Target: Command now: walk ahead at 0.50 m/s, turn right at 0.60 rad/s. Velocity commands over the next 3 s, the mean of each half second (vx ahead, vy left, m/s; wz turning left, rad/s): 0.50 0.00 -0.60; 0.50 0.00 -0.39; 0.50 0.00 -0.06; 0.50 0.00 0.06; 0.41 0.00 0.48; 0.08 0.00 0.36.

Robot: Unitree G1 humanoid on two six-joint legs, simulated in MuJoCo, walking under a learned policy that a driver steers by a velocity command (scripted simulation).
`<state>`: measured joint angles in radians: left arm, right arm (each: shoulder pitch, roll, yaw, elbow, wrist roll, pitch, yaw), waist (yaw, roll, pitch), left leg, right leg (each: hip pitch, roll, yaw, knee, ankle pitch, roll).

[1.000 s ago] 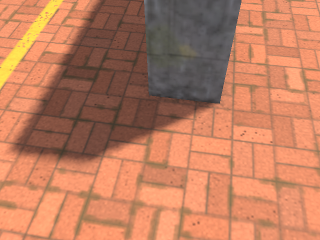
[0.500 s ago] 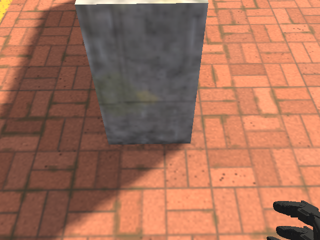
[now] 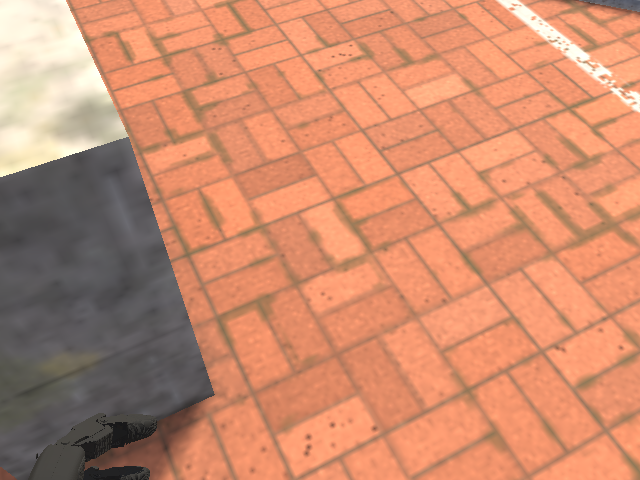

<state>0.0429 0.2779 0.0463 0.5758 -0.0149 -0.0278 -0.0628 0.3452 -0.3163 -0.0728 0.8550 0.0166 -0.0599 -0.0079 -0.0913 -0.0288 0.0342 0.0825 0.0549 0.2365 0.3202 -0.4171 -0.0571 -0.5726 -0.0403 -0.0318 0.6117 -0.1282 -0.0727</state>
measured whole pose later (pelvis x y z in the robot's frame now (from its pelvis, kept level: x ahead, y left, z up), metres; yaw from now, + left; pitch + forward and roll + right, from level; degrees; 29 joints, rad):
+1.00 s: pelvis +0.52 -0.14 +0.00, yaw -29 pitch +2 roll +1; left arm 0.08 0.25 0.05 0.61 -0.01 -0.04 -0.03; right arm 0.39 -0.31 -0.08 0.93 0.04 -0.06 -0.01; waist -0.07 -0.01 0.04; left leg 0.06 0.08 0.13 0.37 -0.43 -0.06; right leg -0.47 -0.03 -0.02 0.51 -0.08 -0.07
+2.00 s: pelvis +0.99 -0.41 +0.01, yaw -26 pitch +2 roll +2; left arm 0.02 0.26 0.03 0.75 -0.02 -0.08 -0.02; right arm 0.38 -0.26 -0.05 0.96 0.02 -0.07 0.00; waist -0.10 -0.04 0.02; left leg 0.02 -0.03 0.00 0.28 -0.33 0.01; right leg -0.54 -0.07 0.05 0.50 0.03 0.01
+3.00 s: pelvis +1.31 -0.54 +0.01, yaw -1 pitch +1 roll +1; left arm 0.20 0.27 0.04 0.87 0.01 0.00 0.02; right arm 0.13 -0.24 -0.03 0.71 -0.03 0.01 -0.01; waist 0.02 0.00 0.01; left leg -0.35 -0.10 -0.06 0.54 -0.20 0.04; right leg -0.32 -0.04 0.06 0.57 -0.27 0.04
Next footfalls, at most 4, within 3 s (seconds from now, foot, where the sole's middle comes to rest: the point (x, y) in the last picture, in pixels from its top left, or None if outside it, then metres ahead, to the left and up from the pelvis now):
0.02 right None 0.18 -0.10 -0.76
0.48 left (287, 465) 0.48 0.05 -0.76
1.00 right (458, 392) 0.60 -0.32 -0.76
1.54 left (400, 253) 0.98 -0.26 -0.76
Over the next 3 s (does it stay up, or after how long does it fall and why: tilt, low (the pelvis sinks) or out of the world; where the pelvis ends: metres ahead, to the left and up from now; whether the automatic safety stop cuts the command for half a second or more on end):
stays up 1.31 -0.54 0.01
